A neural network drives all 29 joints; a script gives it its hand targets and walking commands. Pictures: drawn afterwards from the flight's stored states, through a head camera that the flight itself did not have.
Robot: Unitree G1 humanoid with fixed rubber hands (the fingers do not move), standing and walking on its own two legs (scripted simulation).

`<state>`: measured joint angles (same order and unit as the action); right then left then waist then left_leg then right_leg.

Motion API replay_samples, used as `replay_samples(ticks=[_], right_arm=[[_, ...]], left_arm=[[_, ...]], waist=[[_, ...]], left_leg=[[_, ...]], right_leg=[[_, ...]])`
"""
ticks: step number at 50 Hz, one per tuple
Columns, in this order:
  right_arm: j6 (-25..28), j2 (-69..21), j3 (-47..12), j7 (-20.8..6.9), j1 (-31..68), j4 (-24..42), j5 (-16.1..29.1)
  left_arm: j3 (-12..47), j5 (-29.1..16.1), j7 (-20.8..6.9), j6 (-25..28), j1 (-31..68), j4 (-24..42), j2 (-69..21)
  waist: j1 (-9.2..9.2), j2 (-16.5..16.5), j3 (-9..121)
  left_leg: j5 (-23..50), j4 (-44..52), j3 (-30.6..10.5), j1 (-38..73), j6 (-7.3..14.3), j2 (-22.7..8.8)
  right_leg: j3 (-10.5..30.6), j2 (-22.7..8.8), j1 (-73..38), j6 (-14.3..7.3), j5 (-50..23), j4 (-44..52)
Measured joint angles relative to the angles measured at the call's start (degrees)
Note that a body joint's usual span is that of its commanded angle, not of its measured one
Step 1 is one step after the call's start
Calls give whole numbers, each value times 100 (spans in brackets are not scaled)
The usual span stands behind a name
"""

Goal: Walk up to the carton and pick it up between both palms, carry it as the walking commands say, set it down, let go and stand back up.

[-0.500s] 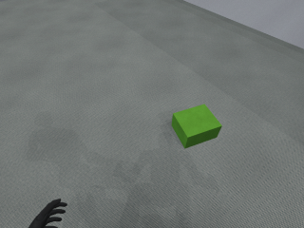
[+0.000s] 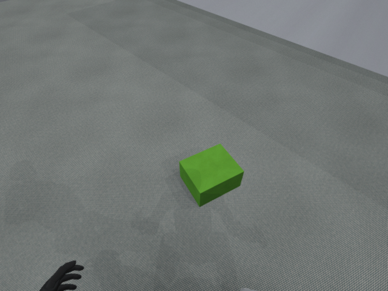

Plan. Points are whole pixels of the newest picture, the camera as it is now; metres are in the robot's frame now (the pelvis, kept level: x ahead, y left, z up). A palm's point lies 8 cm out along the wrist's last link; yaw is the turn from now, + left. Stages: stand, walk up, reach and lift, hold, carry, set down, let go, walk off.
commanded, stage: walk up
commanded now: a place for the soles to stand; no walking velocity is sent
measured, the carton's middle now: (210, 173) +0.85 -0.04 -0.66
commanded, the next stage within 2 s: none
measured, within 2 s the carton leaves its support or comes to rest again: neither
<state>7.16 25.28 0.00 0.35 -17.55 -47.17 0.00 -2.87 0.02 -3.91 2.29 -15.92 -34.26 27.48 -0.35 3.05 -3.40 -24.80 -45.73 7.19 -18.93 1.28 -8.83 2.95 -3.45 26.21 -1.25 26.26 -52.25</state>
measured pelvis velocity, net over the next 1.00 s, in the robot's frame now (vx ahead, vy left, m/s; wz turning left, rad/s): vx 0.18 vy -0.05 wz -0.08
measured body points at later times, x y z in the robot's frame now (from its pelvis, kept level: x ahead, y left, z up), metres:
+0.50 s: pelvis +0.10 -0.05 +0.00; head +0.12 -0.04 +0.45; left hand +0.24 +0.27 -0.07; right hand +0.17 -0.38 -0.09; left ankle +0.17 +0.07 -0.70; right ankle +0.09 -0.19 -0.67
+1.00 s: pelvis +0.18 -0.05 +0.00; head +0.20 -0.04 +0.45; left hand +0.31 +0.28 -0.08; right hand +0.26 -0.37 -0.10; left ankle +0.27 +0.05 -0.70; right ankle +0.17 -0.20 -0.66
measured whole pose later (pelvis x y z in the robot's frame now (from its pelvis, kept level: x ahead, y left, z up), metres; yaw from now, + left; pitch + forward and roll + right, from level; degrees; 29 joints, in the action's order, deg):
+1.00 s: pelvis +0.18 -0.05 +0.00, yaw -4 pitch -3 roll -2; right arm 3.6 25.4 0.0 -2.0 -14.4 -45.8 0.0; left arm -2.4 0.0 0.9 4.1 -20.7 -34.6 27.3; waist -0.3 -1.5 -5.1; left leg -18.0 -47.6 5.7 -27.0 2.0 -5.2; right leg 1.5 -0.1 26.8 -0.7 26.4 -63.9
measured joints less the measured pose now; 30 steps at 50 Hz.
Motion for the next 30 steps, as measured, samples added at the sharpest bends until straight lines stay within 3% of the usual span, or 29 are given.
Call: replay_samples(ticks=[1,3,7,13,16,18,21,24,28,30], right_arm=[[-1,-1,1,-15,3,11,0],[-39,-5,2,-26,22,20,0],[-105,0,2,-29,179,48,0],[-106,2,1,-43,461,111,0],[-106,5,0,-48,462,111,1],[-93,1,0,-48,425,105,0],[-92,2,0,-64,272,107,0],[-113,1,0,-90,188,108,0],[-202,-2,-1,-169,177,110,0],[-268,-2,2,-197,183,134,0]], left_arm=[[-10,0,7,63,-38,0,18],[-8,0,84,186,-131,-7,16],[25,0,251,269,-444,-7,-41],[27,1,384,191,-794,-6,-42],[27,1,385,168,-791,-4,-43],[30,1,380,153,-654,-8,-65],[54,1,354,129,-439,-5,-72],[55,1,293,171,-310,-3,-45],[30,0,243,242,-347,0,-9],[15,0,290,372,-503,-7,29]], waist=[[0,-1,66],[-3,-84,47],[-1,-139,138],[-11,-274,96],[-9,-294,157],[-6,-281,32],[-6,-257,-99],[-10,-254,-100],[-16,-246,96],[-12,-255,151]], left_leg=[[-77,-87,0,-44,0,-69],[-228,-770,-87,-237,1,-234],[-368,-1949,-158,-1063,0,117],[-321,-1167,-167,-1656,0,372],[312,-155,-172,-1492,2,480],[992,-73,-170,-1329,22,490],[739,-112,-163,-937,48,467],[606,-23,-161,-647,48,389],[458,-53,-152,-642,48,262],[-38,-490,-157,-770,49,162]], right_leg=[[-5,10,-21,8,-54,388],[-69,173,-36,93,-353,302],[-60,271,-39,110,-274,341],[-66,491,-52,53,-129,355],[-66,553,-55,52,-17,311],[-65,563,-52,52,9,-109],[-67,568,0,52,12,-961],[-88,421,2,52,37,-944],[-100,247,-45,52,118,148],[-113,306,-91,52,-268,483]])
